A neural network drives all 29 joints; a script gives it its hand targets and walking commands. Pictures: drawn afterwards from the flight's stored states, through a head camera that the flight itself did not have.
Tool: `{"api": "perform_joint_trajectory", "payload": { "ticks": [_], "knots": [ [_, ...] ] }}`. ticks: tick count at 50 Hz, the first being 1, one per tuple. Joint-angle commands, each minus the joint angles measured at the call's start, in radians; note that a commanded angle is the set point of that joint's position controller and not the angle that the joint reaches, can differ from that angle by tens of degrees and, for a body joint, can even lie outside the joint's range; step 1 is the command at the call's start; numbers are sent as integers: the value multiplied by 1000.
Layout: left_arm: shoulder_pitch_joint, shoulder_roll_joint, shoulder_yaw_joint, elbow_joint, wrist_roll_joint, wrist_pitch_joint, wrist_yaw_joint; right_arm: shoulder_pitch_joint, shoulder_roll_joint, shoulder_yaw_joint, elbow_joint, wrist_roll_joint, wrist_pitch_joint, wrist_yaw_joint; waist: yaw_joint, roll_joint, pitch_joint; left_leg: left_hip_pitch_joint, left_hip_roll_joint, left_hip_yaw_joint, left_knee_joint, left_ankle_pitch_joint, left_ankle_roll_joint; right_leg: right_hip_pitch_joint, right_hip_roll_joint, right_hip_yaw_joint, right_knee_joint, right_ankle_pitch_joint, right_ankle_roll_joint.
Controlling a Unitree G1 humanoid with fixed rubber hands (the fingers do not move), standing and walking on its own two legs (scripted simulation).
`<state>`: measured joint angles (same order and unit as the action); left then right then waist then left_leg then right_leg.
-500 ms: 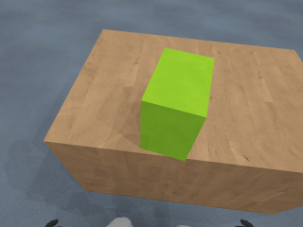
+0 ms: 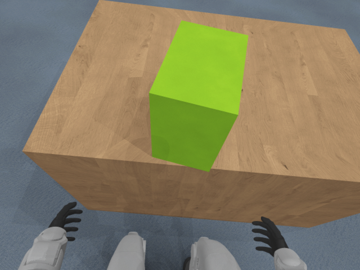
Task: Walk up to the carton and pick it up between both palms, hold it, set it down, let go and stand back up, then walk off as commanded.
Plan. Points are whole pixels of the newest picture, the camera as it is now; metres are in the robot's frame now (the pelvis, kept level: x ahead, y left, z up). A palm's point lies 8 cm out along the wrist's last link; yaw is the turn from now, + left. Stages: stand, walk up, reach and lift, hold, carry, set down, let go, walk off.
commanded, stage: reach and lift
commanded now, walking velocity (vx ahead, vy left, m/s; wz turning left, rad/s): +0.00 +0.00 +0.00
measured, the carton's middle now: (196, 101) +0.49 -0.03 +0.04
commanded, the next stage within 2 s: none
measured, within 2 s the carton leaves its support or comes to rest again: neither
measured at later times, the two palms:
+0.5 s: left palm (39, 251) +0.15 +0.28 -0.05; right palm (276, 245) +0.17 -0.20 -0.03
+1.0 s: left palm (54, 215) +0.21 +0.26 -0.01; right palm (277, 246) +0.16 -0.19 +0.00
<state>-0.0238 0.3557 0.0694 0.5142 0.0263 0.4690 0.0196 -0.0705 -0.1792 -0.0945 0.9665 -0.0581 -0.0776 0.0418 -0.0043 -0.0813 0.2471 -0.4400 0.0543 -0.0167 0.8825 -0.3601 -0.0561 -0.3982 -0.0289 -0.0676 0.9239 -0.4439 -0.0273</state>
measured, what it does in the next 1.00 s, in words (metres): rises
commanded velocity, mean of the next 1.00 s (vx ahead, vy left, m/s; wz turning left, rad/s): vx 0.00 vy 0.00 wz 0.00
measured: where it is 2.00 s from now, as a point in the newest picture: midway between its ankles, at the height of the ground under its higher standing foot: outside the picture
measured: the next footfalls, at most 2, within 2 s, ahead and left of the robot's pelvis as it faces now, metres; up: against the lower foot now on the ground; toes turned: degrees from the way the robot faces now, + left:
none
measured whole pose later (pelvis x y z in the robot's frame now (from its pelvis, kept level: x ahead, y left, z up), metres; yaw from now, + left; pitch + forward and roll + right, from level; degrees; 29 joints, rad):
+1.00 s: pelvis +0.04 +0.05 +0.05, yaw -6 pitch -6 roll -1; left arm 0.29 0.22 -0.04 0.28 -0.09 0.14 0.05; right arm 0.31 -0.11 -0.09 0.45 0.03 -0.15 -0.04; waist 0.03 -0.05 0.14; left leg -0.10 0.04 0.12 0.42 -0.21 0.01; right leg -0.07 -0.03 0.04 0.37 -0.20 0.05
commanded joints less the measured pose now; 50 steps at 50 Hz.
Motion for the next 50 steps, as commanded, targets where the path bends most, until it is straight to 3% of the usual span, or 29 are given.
{"api": "perform_joint_trajectory", "payload": {
  "ticks": [1, 4, 5, 7, 9, 10, 12, 13, 14, 15, 16, 17, 19, 21, 23, 24, 26, 28, 30, 32, 33, 34, 37, 38, 39, 40, 46, 48, 50],
  "knots": [
    [175, 196, 154, -212, 91, 42, -33, 107, -208, 36, -285, 81, -49, -113, 35, 79, -497, 193, -71, 106, -212, 271, 34, 373, -8, 46, -274, 709, 74],
    [238, 138, 137, -242, 128, 35, -31, 130, -208, 59, -307, 95, -57, -109, 56, 195, -464, 205, -69, 102, -247, 350, 13, 351, 15, 20, -311, 717, 61],
    [248, 122, 135, -259, 133, 34, -25, 146, -209, 54, -317, 90, -61, -106, 52, 189, -447, 265, -62, 96, -259, 361, 6, 308, 38, -1, -330, 653, 58],
    [236, 128, 142, -261, 141, 24, -9, 163, -189, 59, -352, 72, -59, -100, 60, 228, -353, 246, -75, 113, -307, 287, -4, 258, 32, 15, -378, 534, 63],
    [180, 117, 133, -303, 105, -14, 0, 149, -155, 65, -420, 68, -70, -91, 50, 212, -330, 280, -68, 122, -331, 233, -1, 213, 38, 17, -421, 435, 50],
    [161, 131, 130, -332, 86, -38, 8, 176, -144, 45, -478, 49, -81, -95, 54, 170, -313, 255, -68, 130, -339, 195, 10, 218, 38, 32, -422, 400, 60],
    [116, 130, 109, -360, 48, -76, 22, 168, -96, 51, -523, 52, -93, -97, 67, 159, -282, 233, -81, 150, -372, 151, 20, 208, 26, 59, -456, 345, 64],
    [124, 112, 95, -351, 23, -85, 21, 190, -72, 43, -537, 39, -95, -96, 39, 105, -283, 256, -75, 143, -383, 134, 27, 204, 28, 61, -480, 362, 62],
    [105, 132, 91, -382, 18, -110, 22, 194, -56, 38, -541, 46, -98, -97, 46, 120, -304, 243, -81, 145, -388, 159, 20, 195, 24, 55, -469, 384, 69],
    [96, 140, 92, -421, 3, -133, 21, 230, -33, 41, -555, 40, -98, -91, 42, 119, -282, 265, -81, 157, -406, 122, 32, 179, 21, 63, -495, 315, 67],
    [92, 112, 69, -438, -13, -139, 21, 210, -28, 24, -543, 32, -100, -90, 27, 97, -266, 276, -65, 151, -410, 111, 35, 178, 27, 56, -499, 306, 60],
    [88, 117, 62, -434, -26, -149, 19, 252, -15, 19, -545, 18, -91, -93, 17, 118, -257, 266, -75, 161, -416, 98, 39, 179, 27, 72, -507, 293, 56],
    [84, 127, 52, -474, -56, -187, 12, 271, 21, 12, -556, 23, -93, -103, 4, 102, -312, 295, -69, 154, -422, 124, 36, 186, 22, 77, -515, 307, 67],
    [118, 138, 35, -428, -72, -207, -10, 335, 54, 41, -558, 9, -76, -117, -13, 70, -292, 298, -76, 156, -438, 103, 48, 193, 7, 102, -544, 305, 71],
    [126, 133, 19, -411, -75, -229, -25, 347, 42, 35, -526, 17, -80, -123, -20, 103, -302, 314, -72, 162, -451, 115, 49, 208, 26, 75, -552, 270, 56],
    [159, 119, 12, -400, -84, -243, -26, 364, 59, 49, -517, 25, -85, -125, -21, 117, -336, 331, -68, 143, -458, 151, 39, 225, 22, 67, -550, 351, 57],
    [140, 130, 12, -407, -98, -263, -32, 329, 54, 35, -506, 35, -101, -136, -23, 146, -340, 348, -76, 139, -462, 184, 27, 236, 28, 69, -559, 384, 62],
    [181, 112, 12, -339, -85, -277, -45, 346, 33, 26, -498, 11, -107, -140, -5, 137, -281, 376, -61, 150, -486, 184, 33, 230, 33, 47, -593, 296, 45],
    [198, 96, -15, -302, -106, -277, -52, 322, 43, 9, -540, 10, -116, -149, -11, 105, -255, 408, -62, 142, -506, 174, 27, 213, 45, 33, -616, 266, 44],
    [175, 70, -44, -378, -115, -282, -40, 280, 13, -23, -556, 19, -130, -146, -11, 153, -233, 406, -51, 133, -522, 205, 6, 214, 66, 15, -610, 269, 29],
    [195, 56, -41, -305, -101, -279, -49, 279, 23, 0, -559, 25, -126, -142, -1, 128, -216, 384, -43, 127, -523, 184, 19, 203, 51, 24, -627, 245, 29],
    [194, 62, -36, -378, -107, -293, -40, 292, 33, -2, -604, 20, -128, -146, 2, 143, -230, 384, -45, 133, -536, 203, 8, 246, 54, 17, -623, 262, 30],
    [206, 55, -29, -355, -111, -304, -21, 230, 3, -30, -667, 37, -142, -132, 41, 110, -221, 382, -49, 124, -553, 235, 12, 240, 62, 29, -635, 267, 28],
    [228, 46, -17, -365, -109, -312, -10, 258, 7, -26, -668, 46, -141, -125, 48, 144, -214, 361, -49, 129, -560, 252, 3, 263, 64, 31, -632, 279, 19],
    [212, 42, -7, -368, -107, -319, -3, 245, -3, -29, -686, 46, -136, -116, 57, 117, -212, 360, -44, 125, -571, 237, 8, 266, 66, 30, -638, 248, 22],
    [237, 32, -15, -347, -91, -319, 3, 273, -12, -21, -689, 52, -128, -110, 53, 138, -217, 362, -44, 114, -572, 238, 7, 263, 71, 29, -629, 261, 17],
    [258, -23, -52, -446, -112, -393, 48, 311, -22, -26, -718, 85, -135, -74, 49, 143, -264, 402, -43, 95, -562, 322, -9, 260, 85, 49, -645, 290, 16],
    [305, -34, -55, -428, -118, -408, 33, 337, 1, 25, -745, 104, -142, -71, 60, 113, -284, 444, -50, 108, -561, 322, 5, 254, 69, 60, -670, 298, 11],
    [283, -30, -82, -471, -130, -432, 36, 350, 5, -1, -712, 110, -137, -72, 45, 131, -248, 416, -46, 96, -573, 297, -9, 273, 75, 63, -665, 278, 11]
  ]
}}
